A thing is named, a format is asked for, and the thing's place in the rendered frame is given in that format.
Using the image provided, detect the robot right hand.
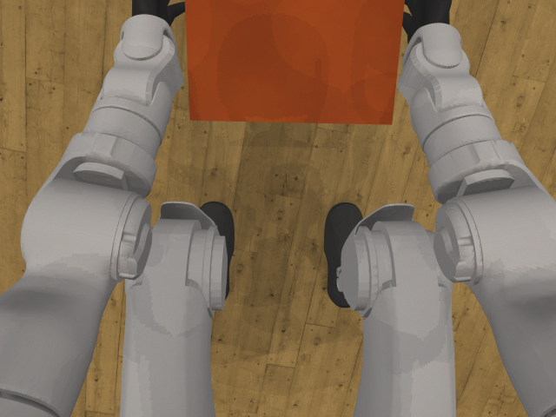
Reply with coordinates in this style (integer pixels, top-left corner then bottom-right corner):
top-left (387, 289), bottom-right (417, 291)
top-left (402, 0), bottom-right (452, 43)

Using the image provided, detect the carton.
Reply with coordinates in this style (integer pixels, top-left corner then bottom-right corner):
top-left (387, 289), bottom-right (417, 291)
top-left (185, 0), bottom-right (405, 125)

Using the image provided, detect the robot left upper arm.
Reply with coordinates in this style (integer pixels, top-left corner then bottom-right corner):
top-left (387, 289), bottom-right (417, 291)
top-left (0, 178), bottom-right (153, 417)

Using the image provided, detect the robot right upper arm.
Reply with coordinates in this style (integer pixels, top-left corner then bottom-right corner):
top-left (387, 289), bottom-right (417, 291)
top-left (434, 186), bottom-right (556, 417)

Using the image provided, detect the robot right shin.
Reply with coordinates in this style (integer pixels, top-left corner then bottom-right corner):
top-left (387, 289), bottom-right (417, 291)
top-left (336, 203), bottom-right (453, 305)

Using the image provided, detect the right robot foot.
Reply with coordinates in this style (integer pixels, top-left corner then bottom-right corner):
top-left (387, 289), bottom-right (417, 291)
top-left (324, 202), bottom-right (363, 308)

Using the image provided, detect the robot left forearm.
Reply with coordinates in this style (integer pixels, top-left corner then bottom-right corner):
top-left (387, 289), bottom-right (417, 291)
top-left (21, 14), bottom-right (183, 263)

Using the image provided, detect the robot right forearm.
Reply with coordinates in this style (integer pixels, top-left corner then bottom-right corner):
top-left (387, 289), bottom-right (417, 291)
top-left (398, 23), bottom-right (556, 205)

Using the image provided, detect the robot left hand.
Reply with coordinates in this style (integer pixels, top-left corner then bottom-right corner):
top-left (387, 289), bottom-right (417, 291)
top-left (132, 0), bottom-right (185, 27)

